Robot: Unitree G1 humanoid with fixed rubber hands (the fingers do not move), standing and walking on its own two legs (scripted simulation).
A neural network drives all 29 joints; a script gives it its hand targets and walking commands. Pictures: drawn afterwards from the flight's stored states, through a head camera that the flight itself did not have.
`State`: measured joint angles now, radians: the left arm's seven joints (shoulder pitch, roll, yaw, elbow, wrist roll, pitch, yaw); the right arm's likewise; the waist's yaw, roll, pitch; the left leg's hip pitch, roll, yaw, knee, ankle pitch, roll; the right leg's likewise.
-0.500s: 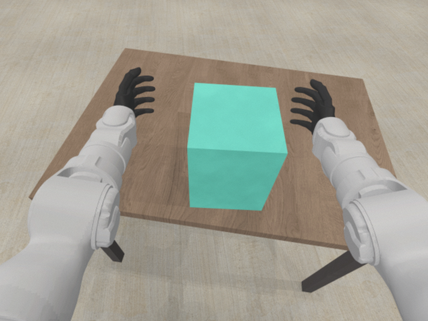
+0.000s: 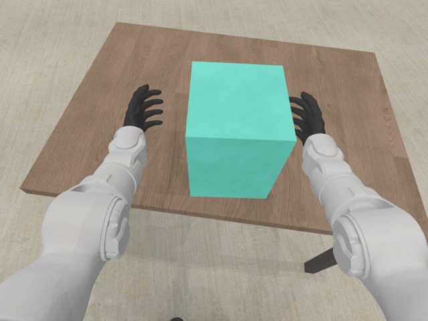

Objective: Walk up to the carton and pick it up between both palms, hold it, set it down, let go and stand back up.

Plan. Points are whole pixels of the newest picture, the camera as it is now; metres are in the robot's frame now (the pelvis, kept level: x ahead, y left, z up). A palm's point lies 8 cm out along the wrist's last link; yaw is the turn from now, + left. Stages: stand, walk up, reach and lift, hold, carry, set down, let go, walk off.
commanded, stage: reach and lift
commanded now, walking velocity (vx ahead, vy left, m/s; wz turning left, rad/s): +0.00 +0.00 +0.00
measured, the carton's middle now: (232, 136) +0.51 +0.03 +0.00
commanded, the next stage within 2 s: none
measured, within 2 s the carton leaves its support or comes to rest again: neither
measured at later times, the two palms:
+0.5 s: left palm (157, 127) +0.47 +0.17 +0.06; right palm (304, 138) +0.47 -0.11 +0.06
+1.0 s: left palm (156, 138) +0.44 +0.17 +0.05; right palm (301, 152) +0.44 -0.10 +0.06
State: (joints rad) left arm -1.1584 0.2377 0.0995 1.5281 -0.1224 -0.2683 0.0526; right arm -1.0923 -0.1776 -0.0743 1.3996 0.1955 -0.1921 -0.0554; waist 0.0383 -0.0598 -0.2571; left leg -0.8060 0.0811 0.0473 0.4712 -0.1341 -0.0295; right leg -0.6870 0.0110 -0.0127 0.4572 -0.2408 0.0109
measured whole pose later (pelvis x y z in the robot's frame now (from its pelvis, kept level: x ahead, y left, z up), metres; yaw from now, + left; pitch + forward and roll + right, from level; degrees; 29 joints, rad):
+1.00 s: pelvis +0.00 +0.00 +0.02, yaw -1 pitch +18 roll +0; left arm -0.97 -0.08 0.78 1.01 0.59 -0.13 0.03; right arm -0.91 0.19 -0.86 0.93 -0.69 -0.18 -0.02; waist 0.06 -0.07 -0.07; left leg -0.53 0.07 0.09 0.31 -0.09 -0.02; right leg -0.44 0.00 0.01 0.34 -0.21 0.02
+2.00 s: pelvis +0.01 +0.00 +0.02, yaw +0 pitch +16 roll +0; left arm -0.92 -0.12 0.76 0.94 0.60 -0.10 0.01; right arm -0.85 0.22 -0.85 0.91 -0.68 -0.21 -0.03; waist 0.05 -0.08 -0.07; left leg -0.49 0.06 0.08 0.32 -0.10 -0.02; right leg -0.39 -0.01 0.00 0.33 -0.22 0.01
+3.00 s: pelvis -0.02 +0.00 +0.02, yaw +1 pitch +6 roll -1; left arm -0.82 -0.08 0.55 0.92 0.45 0.02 0.07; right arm -0.77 0.16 -0.62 1.01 -0.43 -0.18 -0.11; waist 0.04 -0.07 -0.04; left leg -0.32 0.06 0.07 0.29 -0.07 -0.02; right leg -0.20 -0.01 -0.03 0.27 -0.17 0.01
